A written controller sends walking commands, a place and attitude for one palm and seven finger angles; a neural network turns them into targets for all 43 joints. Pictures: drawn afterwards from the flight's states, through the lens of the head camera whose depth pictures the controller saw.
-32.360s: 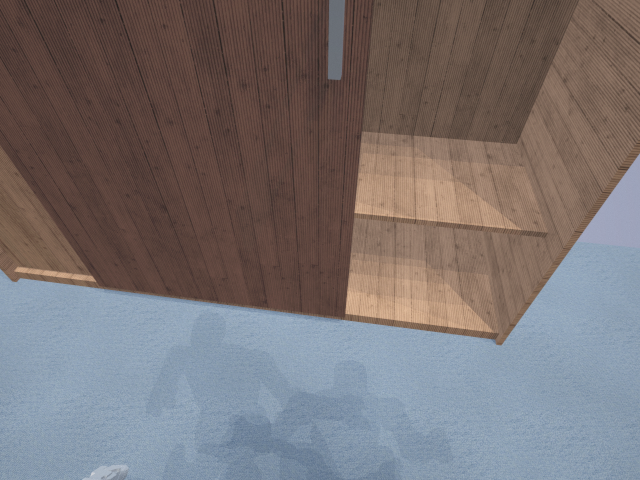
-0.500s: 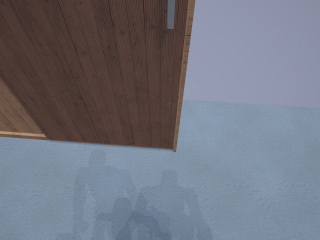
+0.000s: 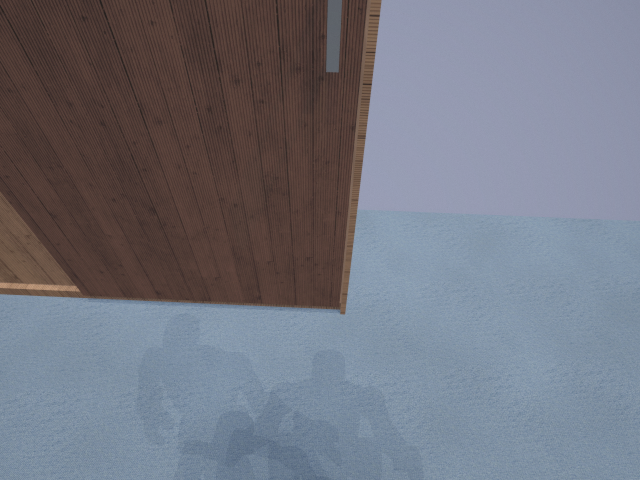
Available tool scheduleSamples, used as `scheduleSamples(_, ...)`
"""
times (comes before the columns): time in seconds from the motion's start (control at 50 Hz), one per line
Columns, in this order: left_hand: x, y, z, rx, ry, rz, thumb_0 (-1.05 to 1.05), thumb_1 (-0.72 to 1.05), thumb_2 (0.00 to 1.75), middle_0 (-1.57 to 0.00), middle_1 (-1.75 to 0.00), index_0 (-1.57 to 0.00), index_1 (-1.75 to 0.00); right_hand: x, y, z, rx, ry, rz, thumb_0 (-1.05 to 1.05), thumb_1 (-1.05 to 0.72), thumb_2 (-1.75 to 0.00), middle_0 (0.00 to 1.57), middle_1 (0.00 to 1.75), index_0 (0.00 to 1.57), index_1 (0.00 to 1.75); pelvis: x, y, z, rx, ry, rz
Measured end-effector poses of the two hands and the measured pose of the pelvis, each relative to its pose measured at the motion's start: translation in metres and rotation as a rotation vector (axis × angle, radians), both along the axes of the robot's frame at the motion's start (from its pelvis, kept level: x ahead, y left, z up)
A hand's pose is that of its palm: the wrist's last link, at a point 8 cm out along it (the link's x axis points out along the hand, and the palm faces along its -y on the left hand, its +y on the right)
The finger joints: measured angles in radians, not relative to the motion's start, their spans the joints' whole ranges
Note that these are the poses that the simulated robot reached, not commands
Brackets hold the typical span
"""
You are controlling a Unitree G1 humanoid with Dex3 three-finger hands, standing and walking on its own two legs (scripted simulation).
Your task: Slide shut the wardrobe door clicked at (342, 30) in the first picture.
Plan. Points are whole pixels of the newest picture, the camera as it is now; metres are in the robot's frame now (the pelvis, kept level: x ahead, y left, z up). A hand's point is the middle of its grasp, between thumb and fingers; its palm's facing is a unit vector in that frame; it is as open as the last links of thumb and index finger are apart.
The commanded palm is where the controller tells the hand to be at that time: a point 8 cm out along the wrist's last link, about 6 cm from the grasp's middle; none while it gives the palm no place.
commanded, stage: look to check the result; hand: left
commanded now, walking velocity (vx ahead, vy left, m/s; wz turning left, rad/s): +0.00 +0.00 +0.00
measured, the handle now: (334, 14) +0.77 +0.01 +0.24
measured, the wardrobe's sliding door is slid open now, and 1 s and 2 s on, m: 0.00 0.00 0.00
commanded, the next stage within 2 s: stand and wait in 0.56 s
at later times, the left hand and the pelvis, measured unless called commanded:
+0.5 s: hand out of the picture +0.06 +0.24 -0.16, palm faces -0.03 -0.95 -0.31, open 7.4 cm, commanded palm none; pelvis +0.01 +0.00 +0.00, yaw +0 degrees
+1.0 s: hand out of the picture +0.10 +0.23 -0.16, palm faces -0.05 -0.95 -0.32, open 7.4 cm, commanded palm none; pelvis +0.03 -0.01 +0.00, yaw +0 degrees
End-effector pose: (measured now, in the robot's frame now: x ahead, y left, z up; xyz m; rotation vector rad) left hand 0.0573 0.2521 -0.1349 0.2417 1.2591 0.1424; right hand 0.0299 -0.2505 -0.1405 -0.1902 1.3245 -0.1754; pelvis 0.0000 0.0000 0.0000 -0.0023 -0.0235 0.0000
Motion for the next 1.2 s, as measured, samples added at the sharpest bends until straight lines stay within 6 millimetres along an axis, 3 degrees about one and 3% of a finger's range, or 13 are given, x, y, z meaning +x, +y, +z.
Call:
scheduleSamples(0.32,-0.010,0.026,0.004,0.050,0.066,0.013,0.00,0.90,0.90,-0.20,-0.30,-0.21,-0.30,0.025,-0.026,0.011,-0.064,-0.006,0.028,0.00,-0.90,-0.90,0.20,0.30,0.20,0.30,0.009,0.001,0.002,0.000,0.006,0.002)
scheduleSamples(0.66,0.019,0.027,0.009,0.058,0.023,-0.007,0.00,0.90,0.90,-0.20,-0.30,-0.21,-0.30,0.062,-0.033,0.016,-0.073,-0.061,0.058,0.00,-0.90,-0.90,0.20,0.30,0.20,0.30,0.021,-0.002,0.003,0.004,0.015,0.002)
scheduleSamples(0.9,0.037,0.022,0.011,0.063,0.002,-0.016,0.00,0.90,0.90,-0.20,-0.30,-0.21,-0.30,0.063,-0.035,0.014,-0.067,-0.046,0.049,0.00,-0.90,-0.90,0.20,0.30,0.20,0.30,0.030,-0.006,0.003,0.007,0.017,0.001)
scheduleSamples(1.2,0.037,0.010,0.009,0.058,0.028,-0.018,0.00,0.90,0.90,-0.20,-0.30,-0.21,-0.30,0.057,-0.042,0.011,-0.062,-0.016,0.028,0.00,-0.90,-0.90,0.20,0.30,0.20,0.30,0.037,-0.015,0.003,0.010,0.018,-0.007)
